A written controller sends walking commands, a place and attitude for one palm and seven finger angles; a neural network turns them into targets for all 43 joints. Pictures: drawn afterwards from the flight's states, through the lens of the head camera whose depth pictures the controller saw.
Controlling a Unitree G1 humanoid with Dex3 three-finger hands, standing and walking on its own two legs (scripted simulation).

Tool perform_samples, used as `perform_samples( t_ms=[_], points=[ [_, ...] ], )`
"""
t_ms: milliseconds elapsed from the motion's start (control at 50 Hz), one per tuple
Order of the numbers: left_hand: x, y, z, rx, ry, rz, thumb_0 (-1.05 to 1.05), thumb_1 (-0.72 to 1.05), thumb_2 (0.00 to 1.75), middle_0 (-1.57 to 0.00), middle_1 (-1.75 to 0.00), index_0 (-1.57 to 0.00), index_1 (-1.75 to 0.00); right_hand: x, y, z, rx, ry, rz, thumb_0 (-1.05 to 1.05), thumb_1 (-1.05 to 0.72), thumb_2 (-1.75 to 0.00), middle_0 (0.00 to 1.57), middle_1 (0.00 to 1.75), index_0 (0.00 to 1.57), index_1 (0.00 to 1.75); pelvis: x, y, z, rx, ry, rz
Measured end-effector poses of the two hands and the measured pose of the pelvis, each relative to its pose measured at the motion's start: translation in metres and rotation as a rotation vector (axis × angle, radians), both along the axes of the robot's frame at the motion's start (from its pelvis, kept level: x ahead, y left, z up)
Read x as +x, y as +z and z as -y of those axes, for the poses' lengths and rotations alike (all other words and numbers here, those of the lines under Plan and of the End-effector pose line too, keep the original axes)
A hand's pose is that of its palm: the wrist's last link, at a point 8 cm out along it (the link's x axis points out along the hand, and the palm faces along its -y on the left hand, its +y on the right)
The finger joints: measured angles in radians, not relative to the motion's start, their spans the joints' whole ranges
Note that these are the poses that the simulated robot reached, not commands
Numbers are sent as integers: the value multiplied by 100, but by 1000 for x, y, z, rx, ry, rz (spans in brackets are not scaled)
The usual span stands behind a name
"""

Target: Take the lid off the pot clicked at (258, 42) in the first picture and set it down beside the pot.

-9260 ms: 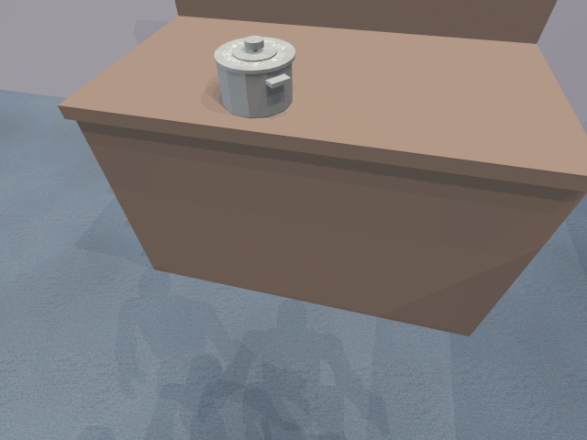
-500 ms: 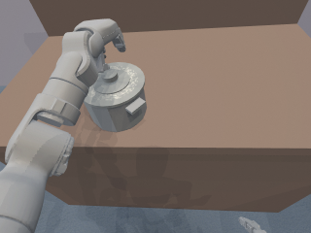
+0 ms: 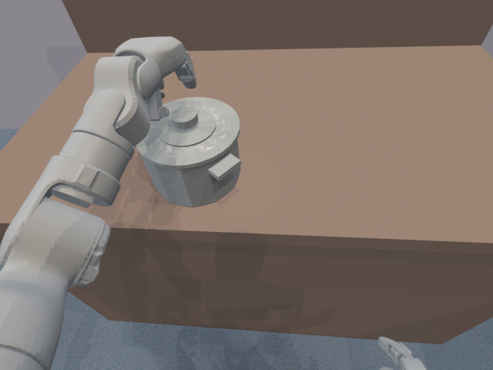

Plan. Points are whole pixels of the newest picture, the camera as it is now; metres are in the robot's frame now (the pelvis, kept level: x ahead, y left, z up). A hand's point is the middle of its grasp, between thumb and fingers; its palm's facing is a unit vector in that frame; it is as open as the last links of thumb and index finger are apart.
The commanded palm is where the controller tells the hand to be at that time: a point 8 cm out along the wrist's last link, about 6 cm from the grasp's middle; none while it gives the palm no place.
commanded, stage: move the open hand above the knob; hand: left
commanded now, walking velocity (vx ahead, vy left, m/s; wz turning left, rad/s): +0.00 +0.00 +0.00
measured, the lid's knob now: (184, 117) +0.50 +0.11 +0.15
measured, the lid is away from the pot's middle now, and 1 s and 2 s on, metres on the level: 0.00 0.00 0.01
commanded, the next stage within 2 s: lower the open fingers around the knob in 0.12 s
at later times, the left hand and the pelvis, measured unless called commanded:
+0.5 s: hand (176, 101) +0.47 +0.10 +0.21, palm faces -0.22 -0.02 -0.97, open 9.8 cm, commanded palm +0.44 +0.11 +0.26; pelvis +0.01 +0.00 +0.00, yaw -1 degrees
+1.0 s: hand (181, 118) +0.46 +0.10 +0.18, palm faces -0.27 -0.01 -0.96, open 9.8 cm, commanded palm +0.45 +0.10 +0.23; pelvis +0.00 -0.01 +0.00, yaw +0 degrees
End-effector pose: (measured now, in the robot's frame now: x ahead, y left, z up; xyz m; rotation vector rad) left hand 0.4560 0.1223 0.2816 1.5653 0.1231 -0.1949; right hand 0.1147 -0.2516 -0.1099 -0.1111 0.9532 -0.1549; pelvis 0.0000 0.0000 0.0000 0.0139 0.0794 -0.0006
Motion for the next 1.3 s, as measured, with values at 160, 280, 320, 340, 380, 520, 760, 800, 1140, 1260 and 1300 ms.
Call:
perform_samples(
  t_ms=[160,280,320,340,380,520,760,800,1140,1260,1300],
  points=[
    [3,4,13,-9,-21,12,0,-31,156,-88,-9,-88,-8,4,-2,-8,14,14,1,1,-91,-90,20,30,20,30,2,0,-3,0,2,-5],
    [9,3,17,-20,-12,8,0,-31,156,-88,-9,-88,-8,-3,-7,-11,30,0,-19,1,-91,-90,20,30,20,30,4,0,-4,2,-7,-9],
    [10,2,16,-25,-4,4,0,-31,156,-88,-9,-88,-8,-6,-8,-11,33,-4,-28,1,-91,-90,20,30,20,30,5,0,-4,2,-10,-9],
    [10,0,16,-26,0,0,0,-31,156,-88,-9,-88,-8,-8,-8,-11,34,-6,-32,1,-91,-90,20,30,20,30,5,0,-3,2,-11,-9],
    [9,-3,16,-29,-3,-4,0,-31,156,-88,-9,-88,-8,-10,-9,-9,37,-9,-38,1,-91,-90,20,30,20,30,6,0,-3,1,-11,-9],
    [3,-15,19,-21,-18,-23,0,-31,156,-88,-9,-88,-8,-9,-8,-4,27,-8,-35,1,-91,-90,20,30,20,30,5,0,-1,1,-9,0],
    [-3,-30,22,-18,-7,-54,0,-31,156,-88,-9,-88,-8,3,-3,0,15,4,6,1,-91,-90,20,30,20,30,1,0,3,3,-3,8],
    [-3,-30,22,-18,-3,-51,0,-31,156,-88,-8,-88,-8,3,-3,1,15,5,7,1,-91,-90,20,30,20,30,1,0,4,3,-4,8],
    [-3,-44,23,-2,9,-70,0,-31,156,-81,-6,-88,-8,-14,-10,5,14,-20,-42,1,-91,-90,20,30,20,30,1,-1,6,4,-6,5],
    [-4,-44,24,-6,9,-74,0,-31,156,-80,-6,-88,-8,-16,-10,5,13,-20,-51,1,-91,-90,20,30,20,30,1,-1,6,3,-5,9],
    [-4,-44,23,-12,5,-71,0,-31,156,-80,-6,-88,-8,-15,-10,5,12,-19,-48,1,-91,-90,20,30,20,30,1,-1,6,3,-6,9]
  ],
)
